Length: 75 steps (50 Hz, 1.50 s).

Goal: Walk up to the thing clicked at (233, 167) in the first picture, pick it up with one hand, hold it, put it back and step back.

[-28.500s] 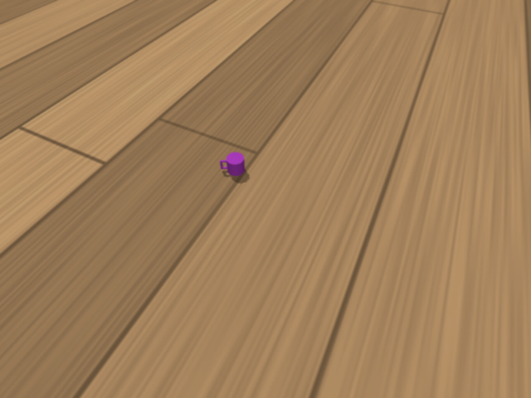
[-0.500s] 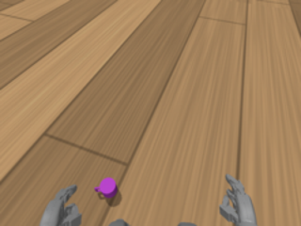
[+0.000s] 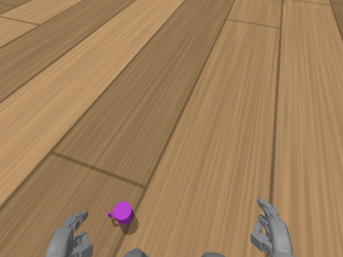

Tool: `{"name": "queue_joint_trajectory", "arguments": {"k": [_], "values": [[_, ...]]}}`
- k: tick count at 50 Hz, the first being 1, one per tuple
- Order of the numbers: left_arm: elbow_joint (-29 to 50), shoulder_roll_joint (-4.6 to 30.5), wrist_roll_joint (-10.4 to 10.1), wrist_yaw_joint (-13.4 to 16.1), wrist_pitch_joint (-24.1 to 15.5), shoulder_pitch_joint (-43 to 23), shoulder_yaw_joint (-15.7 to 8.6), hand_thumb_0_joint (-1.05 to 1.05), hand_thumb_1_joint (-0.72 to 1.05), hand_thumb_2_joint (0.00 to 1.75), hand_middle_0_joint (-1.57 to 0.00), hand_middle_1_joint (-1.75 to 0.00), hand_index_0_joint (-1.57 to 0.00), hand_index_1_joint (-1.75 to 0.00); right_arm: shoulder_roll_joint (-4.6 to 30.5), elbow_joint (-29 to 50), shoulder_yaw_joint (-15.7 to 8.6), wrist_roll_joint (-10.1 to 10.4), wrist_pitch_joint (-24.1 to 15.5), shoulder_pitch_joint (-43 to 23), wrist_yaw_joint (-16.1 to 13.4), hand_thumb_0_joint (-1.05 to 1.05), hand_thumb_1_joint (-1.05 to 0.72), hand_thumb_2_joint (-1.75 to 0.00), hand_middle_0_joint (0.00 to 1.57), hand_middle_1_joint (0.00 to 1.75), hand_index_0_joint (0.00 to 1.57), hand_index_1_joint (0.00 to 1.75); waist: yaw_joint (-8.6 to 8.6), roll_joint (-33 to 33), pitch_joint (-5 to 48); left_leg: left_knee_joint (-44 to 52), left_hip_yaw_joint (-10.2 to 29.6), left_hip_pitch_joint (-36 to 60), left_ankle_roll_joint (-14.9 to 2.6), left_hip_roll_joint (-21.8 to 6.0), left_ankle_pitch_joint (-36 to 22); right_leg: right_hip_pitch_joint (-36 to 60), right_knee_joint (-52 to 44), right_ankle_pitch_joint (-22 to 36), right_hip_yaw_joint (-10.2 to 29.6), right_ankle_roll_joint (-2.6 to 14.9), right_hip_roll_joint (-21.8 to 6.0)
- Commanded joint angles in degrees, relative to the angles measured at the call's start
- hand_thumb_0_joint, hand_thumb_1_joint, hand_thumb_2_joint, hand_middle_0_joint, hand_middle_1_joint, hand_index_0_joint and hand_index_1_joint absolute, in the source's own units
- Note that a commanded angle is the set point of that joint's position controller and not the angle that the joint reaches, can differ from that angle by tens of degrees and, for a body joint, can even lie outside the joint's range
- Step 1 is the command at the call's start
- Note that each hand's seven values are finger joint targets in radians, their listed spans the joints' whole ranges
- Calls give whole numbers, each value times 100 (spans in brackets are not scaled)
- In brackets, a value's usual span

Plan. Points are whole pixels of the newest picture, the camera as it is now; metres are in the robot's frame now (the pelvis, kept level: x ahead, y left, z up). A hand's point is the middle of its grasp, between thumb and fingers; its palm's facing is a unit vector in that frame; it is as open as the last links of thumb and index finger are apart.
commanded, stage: stand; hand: left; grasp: from above
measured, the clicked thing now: (120, 213) +0.43 +0.24 -0.67
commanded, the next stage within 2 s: none
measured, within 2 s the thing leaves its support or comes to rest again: neither
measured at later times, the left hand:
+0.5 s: hand out of the picture +0.07 +0.24 -0.11, palm faces +0.01 -0.94 -0.34, open 7.4 cm
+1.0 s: hand out of the picture +0.05 +0.24 -0.09, palm faces +0.00 -0.94 -0.34, open 7.4 cm
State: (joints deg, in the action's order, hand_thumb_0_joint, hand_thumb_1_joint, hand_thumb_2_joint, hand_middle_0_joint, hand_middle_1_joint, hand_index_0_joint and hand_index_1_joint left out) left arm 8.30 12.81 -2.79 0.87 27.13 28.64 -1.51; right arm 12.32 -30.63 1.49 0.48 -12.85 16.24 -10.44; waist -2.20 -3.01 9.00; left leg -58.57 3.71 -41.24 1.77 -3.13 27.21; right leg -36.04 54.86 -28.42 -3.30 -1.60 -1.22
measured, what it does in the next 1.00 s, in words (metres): rises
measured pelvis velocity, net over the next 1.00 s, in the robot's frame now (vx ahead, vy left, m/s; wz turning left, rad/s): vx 0.00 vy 0.00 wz -0.01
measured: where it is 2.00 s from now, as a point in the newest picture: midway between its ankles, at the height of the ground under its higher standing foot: outside the picture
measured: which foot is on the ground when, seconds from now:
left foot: down 0.00-1.00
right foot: down 0.00-1.00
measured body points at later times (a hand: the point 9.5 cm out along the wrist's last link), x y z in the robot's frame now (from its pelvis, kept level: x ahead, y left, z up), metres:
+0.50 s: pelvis +0.00 +0.00 +0.04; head +0.02 +0.01 +0.49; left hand +0.07 +0.29 -0.09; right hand +0.08 -0.28 -0.09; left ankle +0.02 +0.13 -0.68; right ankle -0.01 -0.14 -0.68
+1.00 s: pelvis +0.00 +0.00 +0.07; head +0.00 -0.01 +0.52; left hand +0.05 +0.29 -0.07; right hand +0.06 -0.29 -0.08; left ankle +0.02 +0.13 -0.68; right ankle -0.01 -0.14 -0.68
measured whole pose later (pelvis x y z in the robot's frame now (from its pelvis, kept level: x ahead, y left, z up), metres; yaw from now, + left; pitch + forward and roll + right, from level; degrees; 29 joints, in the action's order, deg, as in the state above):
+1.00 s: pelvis +0.00 +0.00 +0.07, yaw -1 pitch -4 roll +0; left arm -64.8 16.9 1.9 1.3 0.1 8.7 -1.9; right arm 17.2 -63.8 -2.0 -1.5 0.2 8.5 -1.0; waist 0.4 -1.2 -3.6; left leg -22.7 0.2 -8.0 1.4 -1.9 10.8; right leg -5.1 21.8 -12.7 -1.5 -1.8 -2.3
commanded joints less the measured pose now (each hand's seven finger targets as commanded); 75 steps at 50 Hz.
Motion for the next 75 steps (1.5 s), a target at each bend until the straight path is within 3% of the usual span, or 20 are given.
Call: {"name": "queue_joint_trajectory", "arguments": {"k": [1, 3, 4, 5, 6, 7, 8, 10, 12, 15, 18, 20, 21, 26, 31, 34, 43, 59, 65, 75], "values": [[1165, 706, 13, 80, -276, -206, -441, 0, 90, 90, -20, -30, -20, -30, 727, 912, -301, 2, -345, -450, -80, 0, -90, -90, 20, 30, 20, 30, 20, 32, 382, 982, -196, 701, -210, 257, -916, 16, -949, 920, -114, 118, 223], [1078, 569, 2, 58, -253, -140, -307, 0, 90, 90, -20, -30, -20, -30, 698, 912, -278, 1, -361, -446, -80, 0, -90, -90, 20, 30, 20, 30, -17, 38, 366, 934, -236, 678, -216, 282, -924, -21, -984, 963, -98, 100, 210], [-933, 1144, 624, 290, -1536, -1802, -346, 0, 90, 90, -20, -30, -20, -30, 1352, -550, -494, -700, 259, -736, 262, 0, -90, -90, 20, 30, 20, 30, 417, 392, -869, 1388, -53, 859, -501, -14, -1881, 901, -1074, 1109, 318, 404, -156], [-1908, 1242, 694, 257, -1945, -1117, -464, 0, 90, 90, -20, -30, -20, -30, 1410, -566, -598, -674, 505, -725, 446, 0, -90, -90, 20, 30, 20, 30, 467, 811, -411, 1268, -223, 1114, -573, 78, -1768, 1142, -1405, 1038, 730, 602, -306], [-2155, 1397, 698, 213, -2139, -1135, -465, 0, 90, 90, -20, -30, -20, -30, 1454, -428, -651, -708, 634, -675, 540, 0, -90, -90, 20, 30, 20, 30, 305, 867, -452, 1227, -275, 1115, -547, 199, -1395, 945, -1632, 807, 950, 715, -348], [-2448, 1493, 722, 193, -2285, -1218, -397, 0, 90, 90, -20, -30, -20, -30, 1412, -505, -635, -616, 684, -710, 654, 0, -90, -90, 20, 30, 20, 30, 319, 708, -266, 1287, -214, 1420, -526, 239, -1402, 1221, -1543, 1077, 1021, 705, -420], [-2673, 1422, 723, 160, -2380, -1404, -362, 0, 90, 90, -20, -30, -20, -30, 1317, -702, -613, -509, 714, -663, 770, 0, -90, -90, 20, 30, 20, 30, 289, 593, -130, 1344, -254, 1630, -502, 243, -1487, 1416, -1503, 1397, 1026, 639, -493], [-3148, 1311, 608, 123, -2406, -1644, -381, 0, 90, 90, -20, -30, -20, -30, 1250, -896, -609, -336, 763, -754, 931, 0, -90, -90, 20, 30, 20, 30, 371, 603, -249, 1608, -189, 1848, -495, 249, -1433, 1353, -1621, 1279, 867, 516, -433], [-3629, 1249, 553, 149, -2474, -1754, -377, 0, 90, 90, -20, -30, -20, -30, 1279, -1106, -657, -325, 797, -779, 977, 0, -90, -90, 20, 30, 20, 30, 389, 330, -199, 1943, 67, 2052, -535, 60, -1600, 1463, -1565, 1342, 651, 389, -349], [-4349, 1172, 560, 160, -2594, -1756, -365, 0, 90, 90, -20, -30, -20, -30, 1335, -1354, -680, -367, 896, -914, 973, 0, -90, -90, 20, 30, 20, 30, 419, -1, -445, 2487, 309, 2042, -570, -120, -1130, 1694, -1774, 1213, 466, 274, -268], [-4897, 1187, 546, 144, -2701, -1785, -385, 0, 90, 90, -20, -30, -20, -30, 1383, -1613, -677, -341, 948, -857, 933, 0, -90, -90, 20, 30, 20, 30, 389, -48, -546, 2745, 308, 2275, -509, -163, -1452, 1907, -2001, 1486, 455, 272, -283], [-5218, 1228, 517, 152, -2755, -1776, -384, 0, 90, 90, -20, -30, -20, -30, 1379, -1797, -670, -319, 963, -798, 903, 0, -90, -90, 20, 30, 20, 30, 368, 110, -470, 2686, 193, 2591, -471, -150, -2184, 2091, -2175, 2011, 523, 284, -359], [-5385, 1255, 508, 156, -2777, -1746, -379, 0, 90, 90, -20, -30, -20, -30, 1386, -1896, -665, -299, 989, -740, 890, 0, -90, -90, 20, 30, 20, 30, 351, 114, -490, 2676, 105, 2624, -447, -101, -2273, 2231, -2346, 2232, 550, 290, -422], [-6015, 1325, 455, 172, -2765, -1802, -332, 0, 90, 90, -20, -30, -20, -30, 1426, -2289, -625, -260, 1079, -714, 839, 0, -90, -90, 20, 30, 20, 30, 300, 210, -731, 3166, 102, 2959, -378, -164, -2170, 2428, -2848, 2234, 579, 286, -461], [-6479, 1366, 443, 175, -2747, -1856, -297, 0, 90, 90, -20, -30, -20, -30, 1473, -2592, -593, -225, 1114, -779, 820, 0, -90, -90, 20, 30, 20, 30, 316, 181, -912, 3627, 137, 3118, -319, -239, -2115, 2730, -3163, 2094, 549, 224, -470], [-6650, 1418, 452, 169, -2780, -1881, -279, 0, 90, 90, -20, -30, -20, -30, 1472, -2727, -573, -199, 1113, -794, 821, 0, -90, -90, 20, 30, 20, 30, 317, 311, -890, 3670, 67, 3363, -275, -237, -2454, 2761, -3360, 2269, 556, 209, -511], [-6964, 1501, 460, 141, -2785, -2064, -254, 0, 90, 90, -20, -30, -20, -30, 1536, -2972, -568, -198, 1180, -915, 876, 0, -90, -90, 20, 30, 20, 30, 280, 280, -1220, 4066, 60, 3166, -247, -210, -1468, 2806, -3788, 1618, 572, 161, -484], [-7079, 1642, 406, 99, -2830, -2302, -238, 0, 90, 90, -20, -30, -20, -30, 1638, -3121, -481, -176, 1141, -1050, 901, 0, -90, -90, 20, 30, 20, 30, 265, 336, -950, 4116, 8, 3466, -229, -339, -2222, 2953, -3869, 2245, 644, 198, -575], [-7117, 1650, 397, 70, -2813, -2348, -226, 0, 90, 90, -20, -30, -20, -30, 1699, -3181, -452, -177, 1149, -1037, 909, 0, -90, -90, 20, 30, 20, 30, 238, 243, -1045, 4182, -1, 3334, -241, -358, -1803, 2933, -3911, 2020, 677, 219, -573], [-7120, 1684, 386, 51, -2830, -2409, -230, 0, 90, 90, -20, -30, -20, -30, 1749, -3174, -432, -169, 1124, -1123, 915, 0, -90, -90, 20, 30, 20, 30, 256, 288, -894, 4190, -1, 3447, -263, -409, -2133, 2981, -3849, 2303, 678, 229, -601]]}}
